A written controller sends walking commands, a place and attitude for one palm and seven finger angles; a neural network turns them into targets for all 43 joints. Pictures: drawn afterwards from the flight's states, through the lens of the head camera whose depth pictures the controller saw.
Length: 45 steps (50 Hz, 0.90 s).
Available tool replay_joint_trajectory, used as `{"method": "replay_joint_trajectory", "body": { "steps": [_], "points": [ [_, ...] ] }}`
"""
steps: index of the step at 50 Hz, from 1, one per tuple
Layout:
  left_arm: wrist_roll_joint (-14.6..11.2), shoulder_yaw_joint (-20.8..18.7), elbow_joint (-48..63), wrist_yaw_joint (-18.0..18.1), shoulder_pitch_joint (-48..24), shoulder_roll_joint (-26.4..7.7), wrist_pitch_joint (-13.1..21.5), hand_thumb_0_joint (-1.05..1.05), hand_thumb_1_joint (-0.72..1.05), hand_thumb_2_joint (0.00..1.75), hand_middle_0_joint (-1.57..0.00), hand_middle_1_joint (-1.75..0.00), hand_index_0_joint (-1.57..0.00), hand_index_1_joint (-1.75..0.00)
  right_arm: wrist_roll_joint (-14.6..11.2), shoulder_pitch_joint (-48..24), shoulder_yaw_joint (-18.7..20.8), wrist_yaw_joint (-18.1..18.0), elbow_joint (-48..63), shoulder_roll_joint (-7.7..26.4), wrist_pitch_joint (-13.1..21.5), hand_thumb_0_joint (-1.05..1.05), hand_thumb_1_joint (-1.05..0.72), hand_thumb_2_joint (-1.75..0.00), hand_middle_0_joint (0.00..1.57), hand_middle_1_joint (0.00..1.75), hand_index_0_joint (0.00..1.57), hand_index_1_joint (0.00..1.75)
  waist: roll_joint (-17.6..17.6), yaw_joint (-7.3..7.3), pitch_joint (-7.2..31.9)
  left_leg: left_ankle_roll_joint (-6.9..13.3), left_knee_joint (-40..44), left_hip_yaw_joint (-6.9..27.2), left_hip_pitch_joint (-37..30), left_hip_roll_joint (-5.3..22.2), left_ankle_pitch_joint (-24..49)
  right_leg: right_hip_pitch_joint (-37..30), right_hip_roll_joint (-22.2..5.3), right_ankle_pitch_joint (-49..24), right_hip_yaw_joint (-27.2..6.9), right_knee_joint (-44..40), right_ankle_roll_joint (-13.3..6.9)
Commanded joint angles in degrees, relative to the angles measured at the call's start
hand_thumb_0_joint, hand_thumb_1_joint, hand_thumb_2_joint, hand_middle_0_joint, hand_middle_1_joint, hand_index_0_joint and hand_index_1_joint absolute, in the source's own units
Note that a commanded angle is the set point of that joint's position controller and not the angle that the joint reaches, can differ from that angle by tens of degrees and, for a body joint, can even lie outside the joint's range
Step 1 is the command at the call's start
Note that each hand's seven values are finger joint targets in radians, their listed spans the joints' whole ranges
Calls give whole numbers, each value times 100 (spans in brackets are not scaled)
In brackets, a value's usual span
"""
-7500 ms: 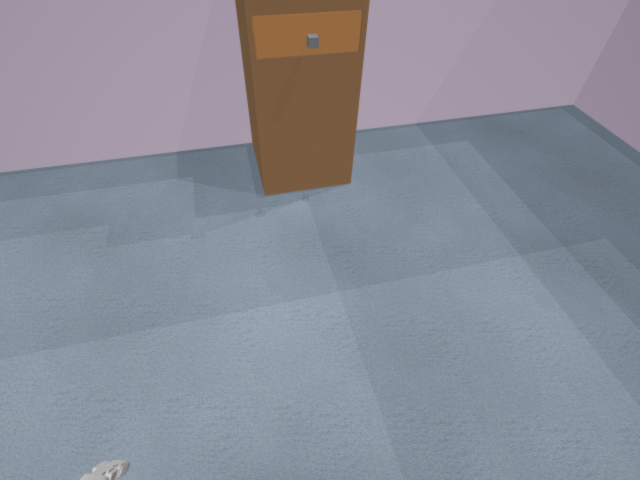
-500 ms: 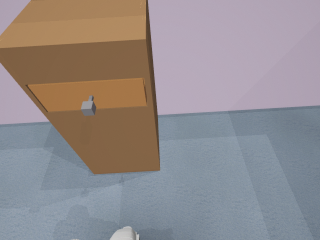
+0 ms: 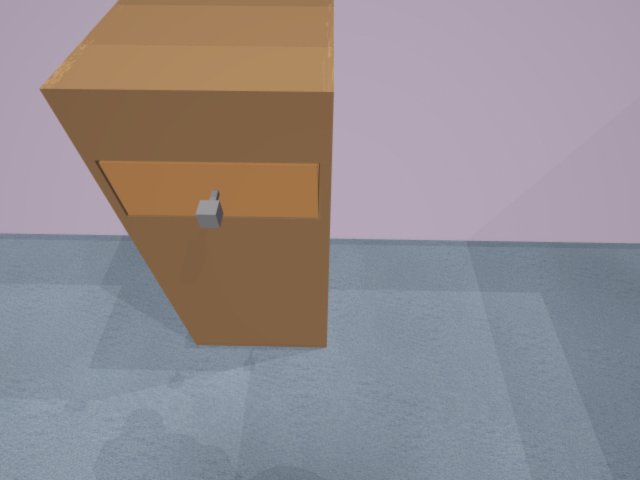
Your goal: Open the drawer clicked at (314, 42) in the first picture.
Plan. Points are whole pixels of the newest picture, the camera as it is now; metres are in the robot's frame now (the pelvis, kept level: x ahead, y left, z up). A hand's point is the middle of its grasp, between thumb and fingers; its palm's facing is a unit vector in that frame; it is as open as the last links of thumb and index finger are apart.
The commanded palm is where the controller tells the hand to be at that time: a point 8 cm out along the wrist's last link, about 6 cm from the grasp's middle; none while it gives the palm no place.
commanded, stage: come to a stop and stand still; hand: left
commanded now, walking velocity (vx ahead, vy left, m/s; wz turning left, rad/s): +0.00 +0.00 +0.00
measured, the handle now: (211, 206) +0.55 +0.26 -0.05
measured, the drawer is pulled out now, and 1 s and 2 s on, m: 0.00 0.00 0.00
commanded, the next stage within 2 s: look again from close up in 0.34 s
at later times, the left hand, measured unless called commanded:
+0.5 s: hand out of the picture +0.02 +0.19 -0.17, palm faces -0.01 -0.98 -0.21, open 7.4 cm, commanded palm none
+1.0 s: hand out of the picture +0.02 +0.19 -0.17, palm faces -0.01 -0.98 -0.21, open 7.4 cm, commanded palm none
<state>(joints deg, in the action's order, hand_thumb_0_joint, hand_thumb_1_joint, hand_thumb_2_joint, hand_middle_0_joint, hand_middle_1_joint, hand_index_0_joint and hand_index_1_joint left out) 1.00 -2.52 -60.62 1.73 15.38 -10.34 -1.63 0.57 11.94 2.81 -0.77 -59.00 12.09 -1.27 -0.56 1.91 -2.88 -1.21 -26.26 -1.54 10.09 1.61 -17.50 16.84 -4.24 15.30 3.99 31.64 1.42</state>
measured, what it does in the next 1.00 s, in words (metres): stands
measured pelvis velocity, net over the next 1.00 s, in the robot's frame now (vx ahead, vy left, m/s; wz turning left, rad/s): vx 0.01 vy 0.02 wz -0.04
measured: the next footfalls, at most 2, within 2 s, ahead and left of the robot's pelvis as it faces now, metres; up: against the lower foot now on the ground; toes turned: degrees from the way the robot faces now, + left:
none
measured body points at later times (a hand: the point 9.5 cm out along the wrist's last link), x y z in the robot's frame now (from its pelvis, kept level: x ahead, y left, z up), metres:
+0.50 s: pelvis +0.00 +0.01 +0.01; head +0.02 +0.01 +0.45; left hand +0.02 +0.24 -0.15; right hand +0.00 -0.22 -0.16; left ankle -0.03 +0.13 -0.73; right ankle -0.01 -0.10 -0.73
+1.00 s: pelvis +0.01 +0.02 +0.00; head +0.03 +0.01 +0.45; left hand +0.02 +0.25 -0.15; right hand -0.01 -0.19 -0.16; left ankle -0.03 +0.13 -0.73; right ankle -0.01 -0.10 -0.73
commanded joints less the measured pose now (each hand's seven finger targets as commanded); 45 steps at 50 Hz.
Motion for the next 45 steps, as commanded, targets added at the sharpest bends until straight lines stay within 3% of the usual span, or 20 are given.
{"method": "replay_joint_trajectory", "body": {
  "steps": [1, 2, 3, 5, 7, 9, 10, 11, 12, 17, 21, 22, 23, 24, 25, 26, 28, 34, 40, 45],
  "points": [
    [-9, -22, 337, -35, -54, -261, 73, 0, 90, 90, -20, -30, -20, -30, 85, 122, 32, -97, 245, 823, 75, 0, -90, -90, 20, 30, 20, 30, -590, -18, -216, 697, 1383, 1056, 692, 1372, 423, 112, 31, 674, -77, 486, -42],
    [19, -3, 178, -26, -108, -248, 27, 0, 90, 90, -20, -30, -20, -30, 70, 90, -26, -113, 135, 659, 133, 0, -90, -90, 20, 30, 20, 30, -1281, -93, -248, 653, 1560, 1036, 509, 1174, 709, 130, -12, 672, -78, 617, -20],
    [10, 4, 96, -28, -52, -338, 16, 0, 90, 90, -20, -30, -20, -30, 52, 39, -67, -137, 92, 538, 136, 0, -90, -90, 20, 30, 20, 30, -1413, -61, -273, 684, 1440, 878, 396, 1077, 1219, 99, -22, 641, -143, 722, -36],
    [-17, 31, -8, -35, 99, -353, 58, 0, 90, 90, -20, -30, -20, -30, 28, 101, -96, -170, 39, 473, 156, 0, -90, -90, 20, 30, 20, 30, -1183, -49, -117, 722, 1068, 599, 56, 1017, 2310, 14, -30, 575, -165, 506, -54],
    [-24, 64, -130, -26, 272, -327, 115, 0, 90, 90, -20, -30, -20, -30, 18, 145, -84, -183, -24, 453, 178, 0, -90, -90, 20, 30, 20, 30, -641, -5, 66, 622, 619, 442, -272, 854, 2799, -262, -35, -80, -205, -334, -34],
    [-18, 80, -266, 4, 431, -477, 211, 0, 90, 90, -20, -30, -20, -30, -35, 245, -98, -173, -62, 344, 210, 0, -90, -90, 20, 30, 20, 30, -35, -77, 320, 339, 219, 244, -300, 522, 2506, -740, -307, -1881, -599, -846, -163],
    [-24, 95, -269, 22, 366, -544, 228, 0, 90, 90, -20, -30, -20, -30, -55, 315, -96, -156, -84, 305, 204, 0, -90, -90, 20, 30, 20, 30, 87, -163, 309, 265, 284, 224, -295, 466, 2214, -790, -429, -2236, -639, -816, -220],
    [-28, 90, -279, 31, 279, -530, 254, 0, 90, 90, -20, -30, -20, -30, -35, 335, -96, -155, -137, 271, 174, 0, -90, -90, 20, 30, 20, 30, 661, -192, 316, 197, 268, 186, -326, 468, 1919, -746, -417, -2326, -659, -785, -264],
    [-35, 112, -288, 37, 225, -475, 267, 0, 90, 90, -20, -30, -20, -30, -27, 377, -97, -154, -183, 291, 165, 0, -90, -90, 20, 30, 20, 30, 879, -215, 257, 175, 317, 169, -362, 465, 1744, -678, -425, -2320, -649, -826, -286],
    [-58, 124, -272, 56, 153, -403, 245, 0, 90, 90, -20, -30, -20, -30, -11, 456, -178, -147, -392, 218, 218, 0, -90, -90, 20, 30, 20, 30, 174, -174, 180, 197, 612, 188, -366, 503, 1703, -736, -310, -1657, -543, -956, -239],
    [-65, 126, -315, 52, 160, -397, 219, 0, 90, 90, -20, -30, -20, -30, -7, 525, -224, -156, -490, 166, 227, 0, -90, -90, 20, 30, 20, 30, -100, -142, -24, 187, 739, 210, -203, 499, 1505, -796, -270, -1356, -526, -1086, -237],
    [20, 141, -467, 272, 761, -597, 388, 0, 90, 90, -20, -30, -20, -30, -47, -7, -169, -56, -39, 413, 292, 0, -90, -90, 20, 30, 20, 30, 689, 102, -362, 51, -532, -28, 522, 505, 1225, -680, -561, -3445, -830, -938, -146],
    [-10, 132, -192, 225, 466, -755, 448, 0, 90, 90, -20, -30, -20, -30, -14, 458, -173, -42, 94, 126, 217, 0, -90, -90, 20, 30, 20, 30, 427, -289, 71, 101, -321, 65, 396, 275, -118, -710, -852, -2456, -1069, -1034, -421],
    [-19, 170, -103, 161, 192, -678, 450, 0, 90, 90, -20, -30, -20, -30, 12, 588, -201, -35, -11, 56, 228, 0, -90, -90, 20, 30, 20, 30, 5, -314, -155, 135, -10, 119, 299, 238, 1, -388, -703, -1540, -942, -1030, -521],
    [-40, 177, -44, 121, 79, -686, 438, 0, 90, 90, -20, -30, -20, -30, 34, 760, -235, -2, -67, 48, 215, 0, -90, -90, 20, 30, 20, 30, -375, -350, 35, 199, 105, 105, 206, 308, 311, -371, -431, -740, -728, -890, -534],
    [-54, 177, 29, 92, 104, -629, 418, 0, 90, 90, -20, -30, -20, -30, 57, 878, -256, 2, -33, 125, 231, 0, -90, -90, 20, 30, 20, 30, -450, -314, 154, 256, 129, 194, 338, 344, 356, -468, -266, -274, -652, -805, -490],
    [-57, 194, 36, 52, 142, -563, 374, 0, 90, 90, -20, -30, -20, -30, 53, 802, -282, -17, 6, 177, 284, 0, -90, -90, 20, 30, 20, 30, -600, -230, 207, 312, 270, 277, 418, 428, 667, -633, -161, -397, -526, -605, -452],
    [-62, 232, -9, 15, 194, -421, 297, 0, 90, 90, -20, -30, -20, -30, 39, 940, -318, -63, -13, 269, 302, 0, -90, -90, 20, 30, 20, 30, 42, -189, -135, 386, 440, 353, 559, 469, 706, -611, -97, -493, -446, -498, -381],
    [-59, 217, -55, 19, 230, -385, 279, 0, 90, 90, -20, -30, -20, -30, 34, 1011, -324, -84, -190, 189, 313, 0, -90, -90, 20, 30, 20, 30, 126, -174, -235, 390, 515, 336, 448, 451, 912, -579, -115, -666, -425, -492, -347],
    [-56, 193, -93, 26, 288, -357, 281, 0, 90, 90, -20, -30, -20, -30, 31, 1027, -316, -108, -293, 147, 333, 0, -90, -90, 20, 30, 20, 30, -54, -183, -91, 378, 501, 291, 251, 457, 1294, -650, -118, -963, -429, -446, -336]
  ]
}}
